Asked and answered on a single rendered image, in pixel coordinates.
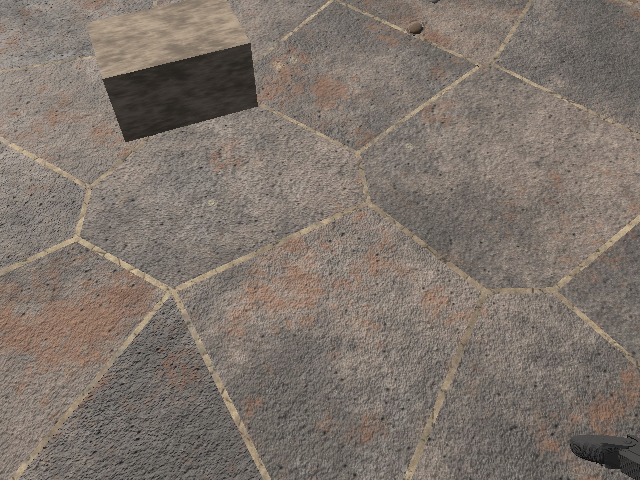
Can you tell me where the right robot hand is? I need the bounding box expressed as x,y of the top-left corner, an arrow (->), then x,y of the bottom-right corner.
570,434 -> 640,480

